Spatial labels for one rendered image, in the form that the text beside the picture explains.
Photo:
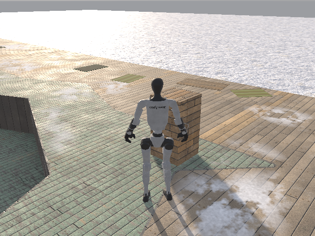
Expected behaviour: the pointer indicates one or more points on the left robot thigh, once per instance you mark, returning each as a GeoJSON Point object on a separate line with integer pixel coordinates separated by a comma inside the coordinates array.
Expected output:
{"type": "Point", "coordinates": [146, 148]}

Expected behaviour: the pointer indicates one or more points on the robot right hand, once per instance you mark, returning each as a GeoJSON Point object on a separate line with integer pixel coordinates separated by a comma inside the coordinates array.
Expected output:
{"type": "Point", "coordinates": [185, 136]}

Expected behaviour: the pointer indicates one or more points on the left robot shin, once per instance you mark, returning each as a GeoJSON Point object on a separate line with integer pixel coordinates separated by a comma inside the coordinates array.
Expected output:
{"type": "Point", "coordinates": [146, 179]}

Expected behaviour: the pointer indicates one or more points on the left robot forearm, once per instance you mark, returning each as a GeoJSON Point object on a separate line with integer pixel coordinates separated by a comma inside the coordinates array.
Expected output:
{"type": "Point", "coordinates": [131, 128]}

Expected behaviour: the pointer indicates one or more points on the right robot forearm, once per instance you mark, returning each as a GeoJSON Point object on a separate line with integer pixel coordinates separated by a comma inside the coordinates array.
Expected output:
{"type": "Point", "coordinates": [182, 127]}

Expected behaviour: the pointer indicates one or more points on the robot right upper arm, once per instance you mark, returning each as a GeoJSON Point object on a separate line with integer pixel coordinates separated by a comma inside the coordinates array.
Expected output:
{"type": "Point", "coordinates": [173, 104]}

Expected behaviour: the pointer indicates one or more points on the robot left upper arm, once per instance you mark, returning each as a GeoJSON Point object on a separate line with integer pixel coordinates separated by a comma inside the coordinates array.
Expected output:
{"type": "Point", "coordinates": [141, 104]}

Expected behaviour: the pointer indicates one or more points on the robot left hand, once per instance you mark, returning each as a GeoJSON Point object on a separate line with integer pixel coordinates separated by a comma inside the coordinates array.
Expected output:
{"type": "Point", "coordinates": [129, 136]}

